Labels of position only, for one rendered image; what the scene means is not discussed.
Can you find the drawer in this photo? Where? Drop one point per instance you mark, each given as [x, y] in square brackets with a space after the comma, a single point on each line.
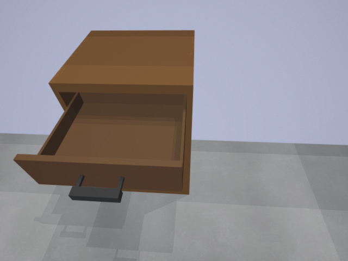
[105, 136]

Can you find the handle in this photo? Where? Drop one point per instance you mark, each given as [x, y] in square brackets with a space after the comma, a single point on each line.
[96, 194]

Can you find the cabinet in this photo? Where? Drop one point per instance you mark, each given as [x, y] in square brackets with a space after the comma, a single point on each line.
[133, 62]

